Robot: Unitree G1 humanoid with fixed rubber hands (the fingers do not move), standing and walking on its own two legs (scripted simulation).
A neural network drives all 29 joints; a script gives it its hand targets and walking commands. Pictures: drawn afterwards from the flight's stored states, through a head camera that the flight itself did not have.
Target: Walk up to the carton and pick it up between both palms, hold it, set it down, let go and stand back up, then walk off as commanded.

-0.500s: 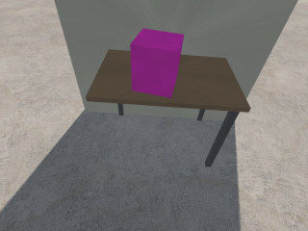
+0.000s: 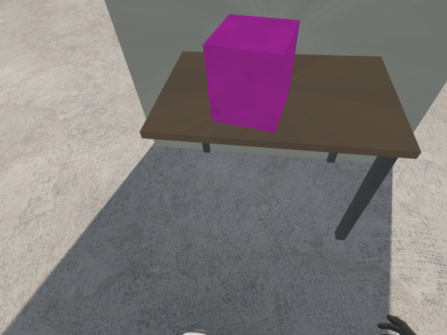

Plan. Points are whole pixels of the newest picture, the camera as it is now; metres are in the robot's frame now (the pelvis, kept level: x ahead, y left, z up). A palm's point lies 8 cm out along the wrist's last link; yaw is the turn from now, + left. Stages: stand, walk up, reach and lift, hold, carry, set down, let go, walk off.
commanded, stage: walk off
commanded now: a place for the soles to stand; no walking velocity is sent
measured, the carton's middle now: (252, 74) +0.85 -0.02 +0.02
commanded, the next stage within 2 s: stand in 0.58 s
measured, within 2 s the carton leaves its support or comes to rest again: neither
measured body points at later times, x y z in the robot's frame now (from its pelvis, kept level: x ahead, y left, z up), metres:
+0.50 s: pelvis +0.02 +0.01 +0.00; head +0.04 +0.00 +0.45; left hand +0.15 +0.31 -0.11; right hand +0.12 -0.31 -0.12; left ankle +0.10 +0.14 -0.72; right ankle -0.01 -0.12 -0.72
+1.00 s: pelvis +0.04 +0.02 +0.02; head +0.05 +0.01 +0.47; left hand +0.16 +0.31 -0.10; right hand +0.08 -0.28 -0.12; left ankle +0.10 +0.14 -0.72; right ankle -0.01 -0.12 -0.72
